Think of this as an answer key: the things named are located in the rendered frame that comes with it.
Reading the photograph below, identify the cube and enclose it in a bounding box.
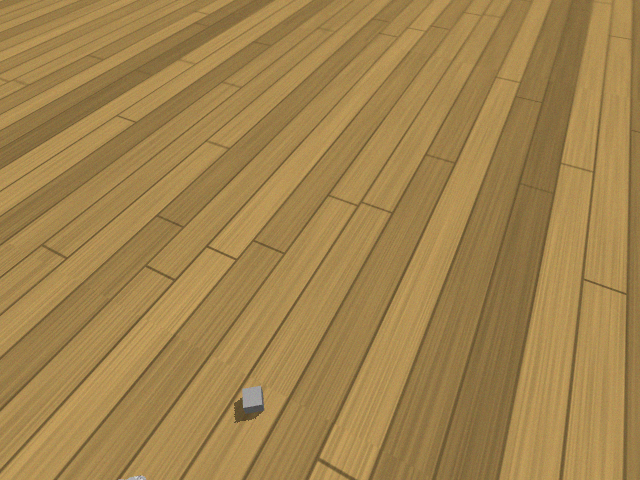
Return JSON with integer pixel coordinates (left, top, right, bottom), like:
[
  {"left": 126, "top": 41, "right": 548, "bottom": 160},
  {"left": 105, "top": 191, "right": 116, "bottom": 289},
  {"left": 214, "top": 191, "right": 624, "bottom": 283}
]
[{"left": 242, "top": 386, "right": 264, "bottom": 414}]

